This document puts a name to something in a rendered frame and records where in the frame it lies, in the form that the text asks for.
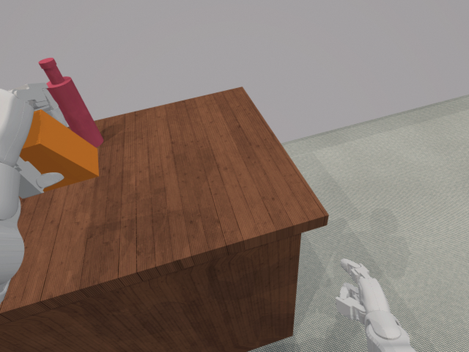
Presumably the table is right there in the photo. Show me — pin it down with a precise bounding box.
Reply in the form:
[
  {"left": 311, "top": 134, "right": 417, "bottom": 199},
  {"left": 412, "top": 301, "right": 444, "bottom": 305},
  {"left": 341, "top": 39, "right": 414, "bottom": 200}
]
[{"left": 0, "top": 87, "right": 329, "bottom": 352}]

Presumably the left robot hand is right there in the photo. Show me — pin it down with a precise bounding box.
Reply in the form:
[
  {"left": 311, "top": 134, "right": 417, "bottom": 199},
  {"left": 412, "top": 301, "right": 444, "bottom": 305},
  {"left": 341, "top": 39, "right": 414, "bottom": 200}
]
[{"left": 0, "top": 83, "right": 67, "bottom": 199}]

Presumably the robot right forearm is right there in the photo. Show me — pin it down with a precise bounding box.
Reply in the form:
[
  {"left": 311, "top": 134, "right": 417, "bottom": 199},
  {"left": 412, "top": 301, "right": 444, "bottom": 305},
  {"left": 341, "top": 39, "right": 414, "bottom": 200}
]
[{"left": 364, "top": 310, "right": 417, "bottom": 352}]

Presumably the right robot hand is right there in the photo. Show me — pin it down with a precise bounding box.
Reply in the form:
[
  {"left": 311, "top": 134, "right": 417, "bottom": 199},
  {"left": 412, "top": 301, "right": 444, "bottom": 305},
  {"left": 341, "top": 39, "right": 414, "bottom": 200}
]
[{"left": 336, "top": 259, "right": 391, "bottom": 324}]

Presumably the sponge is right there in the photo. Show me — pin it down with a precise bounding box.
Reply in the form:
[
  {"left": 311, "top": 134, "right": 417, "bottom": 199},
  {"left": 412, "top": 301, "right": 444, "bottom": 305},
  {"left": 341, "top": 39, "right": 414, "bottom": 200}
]
[{"left": 20, "top": 109, "right": 99, "bottom": 192}]

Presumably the robot left forearm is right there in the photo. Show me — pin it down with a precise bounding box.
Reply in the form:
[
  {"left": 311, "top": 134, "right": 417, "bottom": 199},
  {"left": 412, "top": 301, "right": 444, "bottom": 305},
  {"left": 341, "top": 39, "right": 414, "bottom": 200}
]
[{"left": 0, "top": 162, "right": 24, "bottom": 304}]

